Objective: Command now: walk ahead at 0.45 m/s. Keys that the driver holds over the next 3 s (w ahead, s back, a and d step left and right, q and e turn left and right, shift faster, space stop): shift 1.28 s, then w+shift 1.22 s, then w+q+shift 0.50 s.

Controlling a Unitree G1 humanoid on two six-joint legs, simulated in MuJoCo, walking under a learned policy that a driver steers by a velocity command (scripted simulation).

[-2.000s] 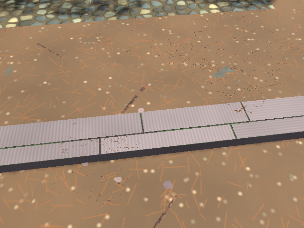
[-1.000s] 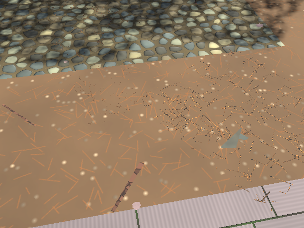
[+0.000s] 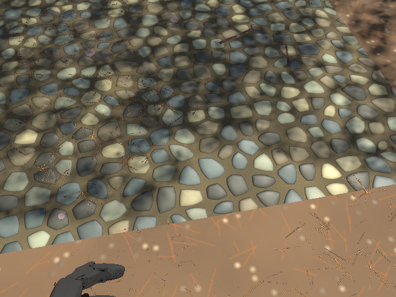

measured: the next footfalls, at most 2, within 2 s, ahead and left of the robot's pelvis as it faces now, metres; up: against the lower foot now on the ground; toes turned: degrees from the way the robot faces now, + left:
right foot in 0.04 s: +0.28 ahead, -0.05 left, +0.00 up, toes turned -3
left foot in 0.46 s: +0.25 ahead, +0.14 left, +0.00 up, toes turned -1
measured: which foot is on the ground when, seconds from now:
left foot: down 0.00-0.04, up 0.06-0.44, down 0.46-1.00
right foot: up 0.00-0.02, down 0.04-1.00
